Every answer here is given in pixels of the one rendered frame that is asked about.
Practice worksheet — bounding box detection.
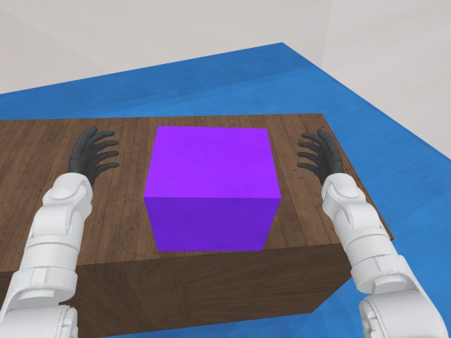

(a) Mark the robot left upper arm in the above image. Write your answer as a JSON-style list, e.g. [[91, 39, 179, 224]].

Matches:
[[0, 305, 78, 338]]

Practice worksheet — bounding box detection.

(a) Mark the carton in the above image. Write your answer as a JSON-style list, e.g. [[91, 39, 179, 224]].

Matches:
[[144, 126, 281, 251]]

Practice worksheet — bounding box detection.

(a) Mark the robot right hand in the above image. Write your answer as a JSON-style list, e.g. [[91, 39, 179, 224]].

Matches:
[[297, 129, 345, 186]]

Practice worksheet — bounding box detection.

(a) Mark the robot right upper arm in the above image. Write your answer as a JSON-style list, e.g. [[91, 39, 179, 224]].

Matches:
[[359, 289, 445, 338]]

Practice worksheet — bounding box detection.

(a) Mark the pedestal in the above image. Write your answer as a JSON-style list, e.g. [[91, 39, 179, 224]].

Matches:
[[0, 113, 394, 338]]

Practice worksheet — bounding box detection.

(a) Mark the left robot forearm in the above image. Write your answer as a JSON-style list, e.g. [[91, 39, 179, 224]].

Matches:
[[0, 173, 93, 323]]

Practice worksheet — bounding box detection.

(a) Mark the robot left hand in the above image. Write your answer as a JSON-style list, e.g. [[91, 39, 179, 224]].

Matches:
[[67, 126, 119, 187]]

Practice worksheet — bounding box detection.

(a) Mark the right robot forearm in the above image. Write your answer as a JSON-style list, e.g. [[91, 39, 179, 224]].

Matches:
[[321, 173, 449, 338]]

